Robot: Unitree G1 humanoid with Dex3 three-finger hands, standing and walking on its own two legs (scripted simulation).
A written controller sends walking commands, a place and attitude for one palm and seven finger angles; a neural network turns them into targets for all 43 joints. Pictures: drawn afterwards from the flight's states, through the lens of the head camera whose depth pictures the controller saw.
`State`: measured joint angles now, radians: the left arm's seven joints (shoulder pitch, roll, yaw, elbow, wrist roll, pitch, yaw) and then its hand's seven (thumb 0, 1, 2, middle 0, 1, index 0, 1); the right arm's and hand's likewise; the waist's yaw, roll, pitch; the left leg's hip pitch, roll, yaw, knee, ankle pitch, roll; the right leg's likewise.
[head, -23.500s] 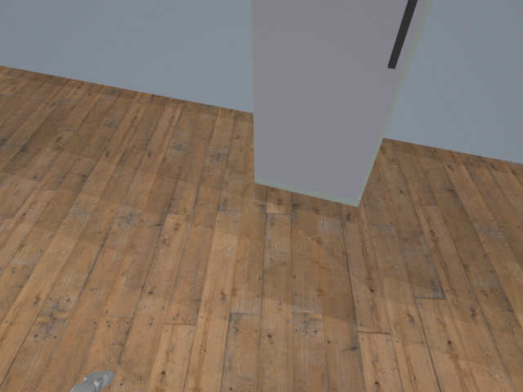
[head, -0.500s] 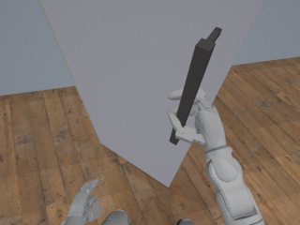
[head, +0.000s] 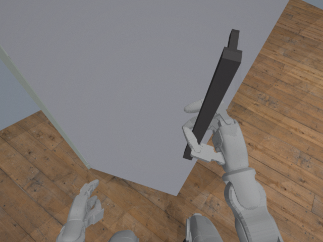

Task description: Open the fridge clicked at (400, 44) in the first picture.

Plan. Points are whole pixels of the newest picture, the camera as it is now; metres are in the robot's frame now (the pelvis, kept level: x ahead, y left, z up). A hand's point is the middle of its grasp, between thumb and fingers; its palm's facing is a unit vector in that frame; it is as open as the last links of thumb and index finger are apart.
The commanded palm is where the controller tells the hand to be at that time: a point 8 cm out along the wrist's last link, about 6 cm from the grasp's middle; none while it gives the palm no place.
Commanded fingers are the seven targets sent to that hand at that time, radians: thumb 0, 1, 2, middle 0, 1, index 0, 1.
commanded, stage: walk backward, drawing the door open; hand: right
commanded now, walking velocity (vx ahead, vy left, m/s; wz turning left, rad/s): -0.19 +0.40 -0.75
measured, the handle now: (204, 113) +0.33 -0.04 +0.17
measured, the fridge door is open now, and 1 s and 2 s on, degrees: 58 81 76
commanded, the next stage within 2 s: stop walking and hold the door back in 0.66 s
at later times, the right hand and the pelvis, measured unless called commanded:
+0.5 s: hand (163, 182) +0.21 +0.03 +0.14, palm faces +0.30 +0.93 -0.20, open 6.7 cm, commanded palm +0.17 -0.01 +0.14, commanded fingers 0.00 -0.90 -0.90 0.45 1.40 0.45 1.40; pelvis -0.04 +0.22 -0.01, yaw -22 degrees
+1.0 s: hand (111, 224) +0.14 +0.10 +0.14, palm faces +0.73 +0.65 -0.22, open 6.1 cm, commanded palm +0.11 +0.05 +0.14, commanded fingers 0.00 -0.90 -0.90 0.45 1.40 0.45 1.40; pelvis -0.01 +0.43 +0.01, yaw -41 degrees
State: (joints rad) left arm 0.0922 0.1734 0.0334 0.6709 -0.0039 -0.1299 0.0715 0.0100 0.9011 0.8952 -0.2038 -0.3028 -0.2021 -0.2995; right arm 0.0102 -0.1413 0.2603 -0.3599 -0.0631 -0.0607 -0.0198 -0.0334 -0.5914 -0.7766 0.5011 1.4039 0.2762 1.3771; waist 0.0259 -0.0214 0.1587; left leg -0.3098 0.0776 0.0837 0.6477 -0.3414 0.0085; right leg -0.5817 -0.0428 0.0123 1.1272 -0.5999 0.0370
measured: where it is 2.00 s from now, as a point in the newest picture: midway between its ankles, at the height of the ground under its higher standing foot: outside the picture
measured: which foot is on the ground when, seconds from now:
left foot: down 0.00-0.10, up 0.12-0.32, down 0.34-0.50, up 0.52-0.70, down 0.72-1.00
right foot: up 0.00-0.08, down 0.10-0.32, up 0.34-0.50, down 0.52-0.72, up 0.74-1.00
